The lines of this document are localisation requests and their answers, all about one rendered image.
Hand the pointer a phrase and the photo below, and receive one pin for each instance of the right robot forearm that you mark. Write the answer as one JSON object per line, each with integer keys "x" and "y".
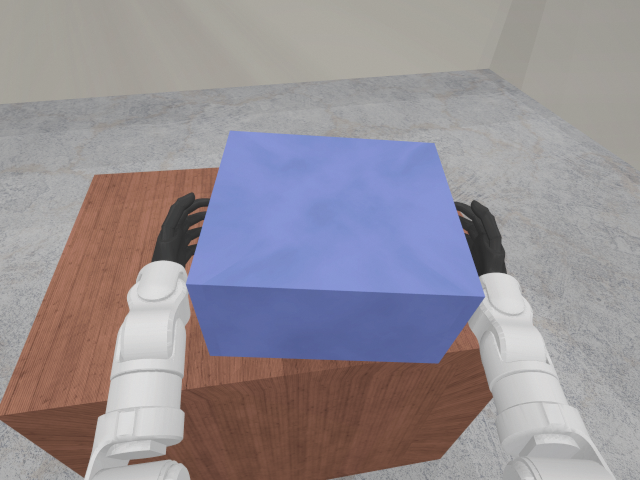
{"x": 534, "y": 418}

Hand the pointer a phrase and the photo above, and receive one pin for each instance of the carton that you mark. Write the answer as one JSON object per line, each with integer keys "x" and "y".
{"x": 332, "y": 248}

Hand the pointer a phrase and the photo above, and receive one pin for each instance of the left robot forearm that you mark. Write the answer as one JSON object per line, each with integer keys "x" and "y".
{"x": 143, "y": 414}

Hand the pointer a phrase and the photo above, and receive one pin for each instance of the robot left upper arm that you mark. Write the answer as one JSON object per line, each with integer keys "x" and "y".
{"x": 158, "y": 470}

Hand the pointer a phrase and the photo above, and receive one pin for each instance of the pedestal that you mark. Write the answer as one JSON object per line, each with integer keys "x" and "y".
{"x": 246, "y": 418}

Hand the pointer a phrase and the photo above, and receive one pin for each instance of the robot left hand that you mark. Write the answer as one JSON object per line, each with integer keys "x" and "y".
{"x": 174, "y": 237}

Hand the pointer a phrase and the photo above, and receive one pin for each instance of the robot right upper arm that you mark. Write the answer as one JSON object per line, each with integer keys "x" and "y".
{"x": 545, "y": 468}

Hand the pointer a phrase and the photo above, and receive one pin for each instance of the robot right hand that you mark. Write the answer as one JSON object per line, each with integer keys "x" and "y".
{"x": 484, "y": 239}

